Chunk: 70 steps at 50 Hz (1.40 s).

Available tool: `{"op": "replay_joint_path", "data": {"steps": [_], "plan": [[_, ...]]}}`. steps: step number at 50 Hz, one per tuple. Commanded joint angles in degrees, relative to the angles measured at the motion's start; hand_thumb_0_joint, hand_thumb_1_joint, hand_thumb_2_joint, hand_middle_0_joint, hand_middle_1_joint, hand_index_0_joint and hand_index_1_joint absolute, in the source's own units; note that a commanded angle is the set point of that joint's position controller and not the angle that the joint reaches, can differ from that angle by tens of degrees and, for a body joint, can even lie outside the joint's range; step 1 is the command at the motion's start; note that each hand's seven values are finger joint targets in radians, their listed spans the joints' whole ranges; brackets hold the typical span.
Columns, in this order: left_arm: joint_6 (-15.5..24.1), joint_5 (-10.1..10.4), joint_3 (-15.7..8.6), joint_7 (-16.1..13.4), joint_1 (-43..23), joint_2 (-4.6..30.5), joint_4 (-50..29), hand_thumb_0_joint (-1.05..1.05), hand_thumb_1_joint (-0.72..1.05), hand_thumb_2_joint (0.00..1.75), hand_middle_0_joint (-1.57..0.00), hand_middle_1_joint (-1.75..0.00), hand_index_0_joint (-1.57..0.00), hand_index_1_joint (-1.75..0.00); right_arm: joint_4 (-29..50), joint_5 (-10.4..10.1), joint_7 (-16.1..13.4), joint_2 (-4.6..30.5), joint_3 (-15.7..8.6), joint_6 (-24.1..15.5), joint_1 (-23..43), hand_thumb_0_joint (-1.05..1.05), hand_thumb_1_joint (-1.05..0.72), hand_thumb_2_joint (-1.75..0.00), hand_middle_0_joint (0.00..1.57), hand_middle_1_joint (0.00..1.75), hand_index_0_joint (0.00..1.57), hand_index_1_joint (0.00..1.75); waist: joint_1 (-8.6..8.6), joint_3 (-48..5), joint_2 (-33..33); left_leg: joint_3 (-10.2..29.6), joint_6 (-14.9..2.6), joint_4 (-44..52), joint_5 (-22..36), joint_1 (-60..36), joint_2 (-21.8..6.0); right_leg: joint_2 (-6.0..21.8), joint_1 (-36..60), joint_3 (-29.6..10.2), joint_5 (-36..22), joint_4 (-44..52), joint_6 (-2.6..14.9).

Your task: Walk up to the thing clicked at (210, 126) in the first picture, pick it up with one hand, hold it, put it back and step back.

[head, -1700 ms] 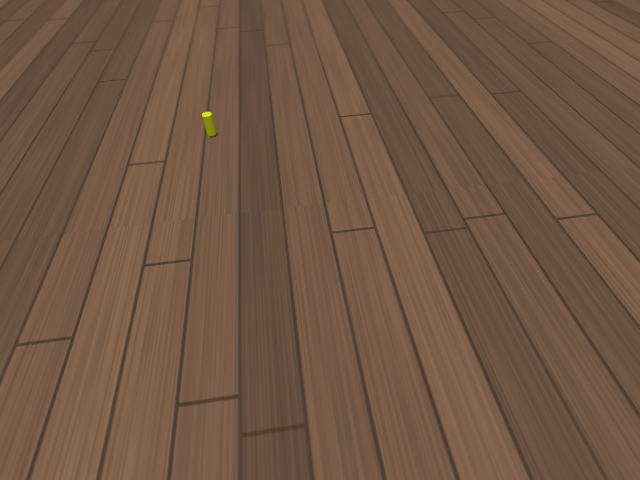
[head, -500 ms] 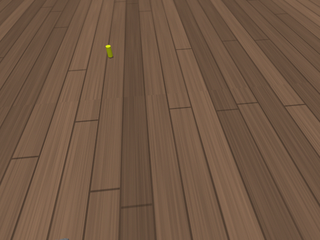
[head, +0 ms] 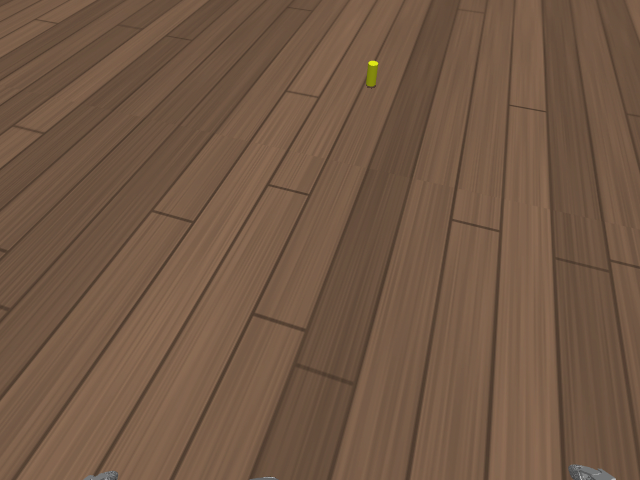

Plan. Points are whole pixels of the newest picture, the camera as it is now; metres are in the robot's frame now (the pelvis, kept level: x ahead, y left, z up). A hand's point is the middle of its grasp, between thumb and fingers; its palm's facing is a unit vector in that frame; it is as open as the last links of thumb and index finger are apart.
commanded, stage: walk up
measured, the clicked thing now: (372, 73) +2.18 -0.21 -0.69
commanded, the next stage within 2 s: stand in 1.28 s
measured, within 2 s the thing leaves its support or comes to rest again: neither
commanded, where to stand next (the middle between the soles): +0.09 +0.00 m, yaw +19 degrees
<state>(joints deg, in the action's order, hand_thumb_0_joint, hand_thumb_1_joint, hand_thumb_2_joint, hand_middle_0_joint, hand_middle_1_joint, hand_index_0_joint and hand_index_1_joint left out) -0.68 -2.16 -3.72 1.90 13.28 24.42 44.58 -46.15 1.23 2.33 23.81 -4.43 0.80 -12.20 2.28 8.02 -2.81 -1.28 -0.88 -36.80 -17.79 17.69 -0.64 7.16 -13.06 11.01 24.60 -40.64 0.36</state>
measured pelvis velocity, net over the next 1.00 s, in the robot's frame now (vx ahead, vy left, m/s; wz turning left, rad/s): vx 0.01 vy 0.01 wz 0.35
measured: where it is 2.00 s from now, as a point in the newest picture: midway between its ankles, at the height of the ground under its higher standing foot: outside the picture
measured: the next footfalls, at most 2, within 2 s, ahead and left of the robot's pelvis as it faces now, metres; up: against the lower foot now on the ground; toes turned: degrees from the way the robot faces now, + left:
right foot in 0.30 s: +0.10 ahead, -0.12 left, +0.00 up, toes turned +16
left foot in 0.58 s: +0.04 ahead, +0.14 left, +0.00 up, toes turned +15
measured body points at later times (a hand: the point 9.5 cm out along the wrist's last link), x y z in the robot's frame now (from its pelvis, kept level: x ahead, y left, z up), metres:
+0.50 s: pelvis +0.00 -0.01 +0.00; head +0.04 -0.02 +0.45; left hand -0.04 +0.32 -0.09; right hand +0.19 -0.29 -0.11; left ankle +0.00 +0.12 -0.68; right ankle +0.04 -0.15 -0.72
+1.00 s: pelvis +0.01 +0.01 +0.00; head +0.02 +0.02 +0.45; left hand -0.02 +0.32 -0.12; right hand +0.20 -0.25 -0.11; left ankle +0.00 +0.13 -0.72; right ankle +0.06 -0.13 -0.72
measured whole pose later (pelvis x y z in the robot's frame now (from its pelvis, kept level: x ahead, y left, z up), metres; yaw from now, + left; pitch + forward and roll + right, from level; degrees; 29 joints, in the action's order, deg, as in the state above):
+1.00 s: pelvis +0.01 +0.01 +0.00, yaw +20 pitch -3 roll -1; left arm 0.0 -0.9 -0.8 1.1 10.2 20.8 54.1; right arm -54.3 0.0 0.3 21.5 -0.4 -1.3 -9.8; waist 1.1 5.2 0.1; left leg 4.9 0.1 -38.7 -17.3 18.4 1.7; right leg 3.7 -14.6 2.9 19.8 -37.5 -1.8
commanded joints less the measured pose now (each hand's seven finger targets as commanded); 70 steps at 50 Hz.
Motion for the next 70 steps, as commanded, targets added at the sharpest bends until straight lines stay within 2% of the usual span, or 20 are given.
{"op": "replay_joint_path", "data": {"steps": [1, 2, 6, 13, 14, 15, 16, 17, 21, 25, 28, 29, 30, 31, 33, 39, 42, 44, 48, 70], "plan": [[0.0, 1.3, -2.1, -0.8, -0.1, 7.0, -7.2, 0.00, 0.90, 0.90, -0.20, -0.30, -0.20, -0.30, 4.9, 0.9, -2.7, 20.8, -5.8, -3.1, -8.2, 0.00, -0.90, -0.90, 0.20, 0.30, 0.20, 0.30, -4.21, -12.0, 17.8, 38.8, -14.48, 18.1, 7.5, -17.3, -19.6, -5.9, -22.3, -7.1, 11.0, -20.3, -0.19], [0.0, 1.0, -3.1, -1.5, -2.3, 11.2, -5.9, 0.00, 0.90, 0.90, -0.20, -0.30, -0.20, -0.30, 4.6, -0.3, -2.9, 21.4, -6.0, -3.0, -6.8, 0.00, -0.90, -0.90, 0.20, 0.30, 0.20, 0.30, -4.70, -9.3, 14.0, 40.0, -18.20, 19.9, 3.6, -8.8, -21.2, -2.4, -18.2, -13.4, 13.0, -23.5, 0.20], [0.3, 1.3, -3.5, -0.9, 4.4, 11.4, -1.4, 0.00, 0.90, 0.90, -0.20, -0.30, -0.20, -0.30, 6.7, -0.3, -3.7, 15.1, -3.4, -2.9, -0.3, 0.00, -0.90, -0.90, 0.20, 0.30, 0.20, 0.30, -1.19, -6.4, 13.7, 20.1, -11.70, 13.9, 6.3, 0.0, -10.1, -2.0, -11.6, -11.3, 4.2, -15.8, 0.61], [2.1, 1.1, -3.7, -2.1, 8.9, 9.1, 0.3, 0.00, 0.90, 0.90, -0.20, -0.30, -0.20, -0.30, 9.0, -0.1, -3.0, 13.8, -3.0, -0.7, 2.3, 0.00, -0.90, -0.90, 0.20, 0.30, 0.20, 0.30, 0.67, -9.3, 12.6, 18.2, -9.35, 3.1, 12.5, 7.8, -5.9, -7.9, 3.7, -6.3, -4.5, 5.3, 1.16], [2.8, 0.5, -4.1, -2.5, 10.1, 10.6, 0.2, 0.00, 0.90, 0.90, -0.20, -0.30, -0.20, -0.30, 9.4, -0.8, -3.0, 11.2, -2.1, -0.3, 2.2, 0.00, -0.90, -0.90, 0.20, 0.30, 0.20, 0.30, 2.01, -9.1, 7.7, 16.9, -6.62, -3.5, 10.5, 9.8, -2.7, -5.8, 5.6, -11.3, -4.0, 13.3, 2.47], [3.4, -0.7, -5.5, -2.8, 11.3, 16.4, -0.4, 0.00, 0.90, 0.90, -0.20, -0.30, -0.20, -0.30, 11.0, -1.3, -3.2, 7.3, -1.1, -0.2, 2.8, 0.00, -0.90, -0.90, 0.20, 0.30, 0.20, 0.30, 3.23, -7.3, -6.6, 12.0, -2.57, -16.7, -0.1, 18.4, 6.0, 7.3, 6.7, -30.2, 0.8, 22.0, 6.76], [3.3, -0.8, -6.1, -2.6, 4.7, 20.6, -2.4, 0.00, 0.90, 0.90, -0.20, -0.30, -0.20, -0.30, 10.0, -0.7, -3.9, 8.6, -1.9, 0.1, 1.1, 0.00, -0.90, -0.90, 0.20, 0.30, 0.20, 0.30, 0.58, -6.0, -11.3, 8.0, -0.28, -26.2, -17.8, 18.6, 6.2, 21.3, -0.9, -45.9, 2.8, 28.6, 15.01], [3.3, -0.3, -5.9, -2.6, -0.2, 20.8, -4.0, 0.00, 0.90, 0.90, -0.20, -0.30, -0.20, -0.30, 8.5, -0.3, -4.1, 12.2, -2.9, 0.2, -0.6, 0.00, -0.90, -0.90, 0.20, 0.30, 0.20, 0.30, -1.27, -3.8, -8.4, 11.5, 0.27, -33.5, -17.4, 17.6, 3.3, 24.2, -4.6, -48.9, 0.0, 29.1, 19.31], [3.9, -0.5, -4.7, -2.7, 1.0, 15.4, -1.9, 0.00, 0.90, 0.90, -0.20, -0.30, -0.20, -0.30, 5.2, -0.7, -1.8, 11.3, -2.9, -0.5, -2.4, 0.00, -0.90, -0.90, 0.20, 0.30, 0.20, 0.30, -1.24, -2.8, -6.5, 5.7, 0.92, -22.8, -8.5, 14.0, 0.4, 9.4, -1.2, -20.0, -9.8, 18.6, 11.41], [3.4, -0.5, -4.7, -2.1, 3.4, 15.8, -2.4, 0.00, 0.90, 0.90, -0.20, -0.30, -0.20, -0.30, 4.8, -0.5, -1.0, 9.1, -2.4, -1.2, -0.5, 0.00, -0.90, -0.90, 0.20, 0.30, 0.20, 0.30, 0.66, -6.4, -10.7, 0.9, 0.66, -7.4, -9.9, 6.3, 1.6, 8.7, 1.2, -15.8, -16.7, 13.2, 11.54], [2.0, 1.0, -3.3, -1.7, 2.5, 12.7, -3.1, 0.00, 0.90, 0.90, -0.20, -0.30, -0.20, -0.30, 1.3, -0.4, -2.0, 9.2, -2.5, -2.6, -6.2, 0.00, -0.90, -0.90, 0.20, 0.30, 0.20, 0.30, -2.51, -10.1, -5.0, -1.4, -0.38, 8.2, 2.0, -7.9, 4.6, 6.0, -4.1, -10.9, -19.1, 0.9, 7.87], [1.5, 1.2, -2.0, -1.7, 4.5, 9.1, -2.9, 0.00, 0.90, 0.90, -0.20, -0.30, -0.20, -0.30, 1.0, 0.2, -2.6, 11.6, -3.3, -3.2, -7.6, 0.00, -0.90, -0.90, 0.20, 0.30, 0.20, 0.30, -3.02, -11.7, 3.2, 8.2, -2.40, 11.5, 1.1, -13.2, -0.3, 4.0, -10.2, -9.2, -10.7, -8.4, 4.71], [1.1, 2.0, -1.0, -1.7, 3.3, 5.2, -4.2, 0.00, 0.90, 0.90, -0.20, -0.30, -0.20, -0.30, 3.1, 1.0, -3.0, 17.1, -3.7, -3.8, -5.1, 0.00, -0.90, -0.90, 0.20, 0.30, 0.20, 0.30, -2.30, -9.9, 17.4, 34.6, -8.51, 17.5, -0.5, -10.8, -15.6, -4.0, -20.3, -7.8, 7.4, -14.0, 0.39], [0.7, 1.8, -2.7, -2.8, 0.6, 11.4, -2.7, 0.00, 0.90, 0.90, -0.20, -0.30, -0.20, -0.30, 2.7, 0.0, -3.1, 20.3, -4.3, -3.8, -4.3, 0.00, -0.90, -0.90, 0.20, 0.30, 0.20, 0.30, -4.05, -8.5, 12.6, 39.5, -15.72, 18.4, -3.7, -1.4, -19.6, -2.1, -14.6, -14.4, 14.3, -16.5, 0.89], [0.6, 2.2, -2.5, -2.4, 2.4, 10.6, -0.8, 0.00, 0.90, 0.90, -0.20, -0.30, -0.20, -0.30, 2.8, -0.4, -3.6, 15.0, -2.4, -4.1, -0.4, 0.00, -0.90, -0.90, 0.20, 0.30, 0.20, 0.30, -0.98, -6.0, 8.0, 27.6, -13.27, 12.9, 7.4, -3.4, -14.1, -1.1, -15.1, -15.3, 9.3, -15.8, 1.04], [1.7, 1.4, -2.2, -2.2, 4.7, 8.9, 4.0, 0.00, 0.90, 0.90, -0.20, -0.30, -0.20, -0.30, 1.4, -1.0, -3.5, 13.5, -1.0, -3.4, 2.6, 0.00, -0.90, -0.90, 0.20, 0.30, 0.20, 0.30, 0.24, -9.0, 11.6, 17.6, -8.16, 5.7, 16.1, 4.3, -8.9, -5.0, 2.5, -9.0, -4.5, 7.0, 2.02], [2.7, 1.0, -2.4, -2.3, -0.9, 14.7, 3.5, 0.00, 0.90, 0.90, -0.20, -0.30, -0.20, -0.30, 0.0, -2.2, -3.6, 8.7, 0.3, -2.8, 2.1, 0.00, -0.90, -0.90, 0.20, 0.30, 0.20, 0.30, -1.59, -9.2, -2.3, 7.8, -0.69, -4.7, 1.3, 3.0, 2.2, 9.0, -1.6, -26.9, -10.8, 17.2, 10.22], [2.7, 1.3, -1.3, -1.8, -6.3, 12.5, 2.7, 0.00, 0.90, 0.90, -0.20, -0.30, -0.20, -0.30, -3.3, -1.6, -3.5, 9.6, -0.1, -2.9, -0.2, 0.00, -0.90, -0.90, 0.20, 0.30, 0.20, 0.30, -3.97, -8.1, -0.1, 7.4, -0.56, -0.1, 0.0, -3.3, 1.2, 7.9, -5.5, -22.1, -13.7, 14.5, 9.29], [2.1, 1.6, -0.6, -1.7, -6.2, 10.6, 5.4, 0.00, 0.90, 0.90, -0.20, -0.30, -0.20, -0.30, -4.6, -1.4, -3.0, 11.0, 0.6, -3.9, 3.8, 0.00, -0.90, -0.90, 0.20, 0.30, 0.20, 0.30, -1.58, -8.5, 0.9, 15.9, -4.15, 6.6, 9.7, -1.5, -4.6, -0.7, -1.2, -13.2, -9.4, 11.0, 2.75], [2.9, 2.0, 1.0, -1.6, -10.9, 9.3, 16.5, 0.00, 0.90, 0.90, -0.20, -0.30, -0.20, -0.30, -13.5, -1.0, -2.4, 8.8, 2.3, -2.7, 9.7, 0.00, -0.90, -0.90, 0.20, 0.30, 0.20, 0.30, -2.14, -8.6, 2.9, 11.7, -0.44, 17.2, 11.2, -6.3, -4.6, 1.0, 6.1, -14.5, -11.1, 24.0, 1.10]]}}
